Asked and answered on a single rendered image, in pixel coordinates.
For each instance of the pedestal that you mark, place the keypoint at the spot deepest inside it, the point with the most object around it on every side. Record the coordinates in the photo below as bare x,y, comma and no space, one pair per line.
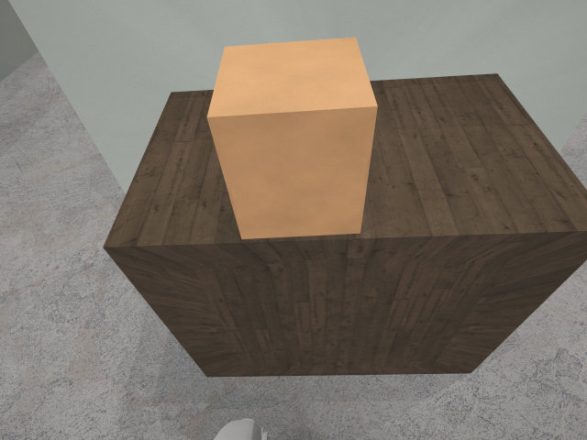
471,220

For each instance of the robot left thigh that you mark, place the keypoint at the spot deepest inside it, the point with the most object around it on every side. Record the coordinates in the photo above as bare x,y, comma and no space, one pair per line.
242,430

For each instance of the carton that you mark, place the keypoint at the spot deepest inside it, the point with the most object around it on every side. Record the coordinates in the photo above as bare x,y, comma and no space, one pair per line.
293,126

